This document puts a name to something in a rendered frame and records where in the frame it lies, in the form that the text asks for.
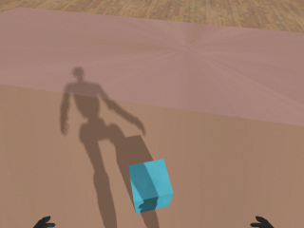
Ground left robot hand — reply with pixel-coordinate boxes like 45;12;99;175
33;216;55;228

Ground carton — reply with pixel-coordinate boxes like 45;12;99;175
128;159;174;214

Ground right robot hand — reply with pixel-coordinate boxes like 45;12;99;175
250;216;274;228

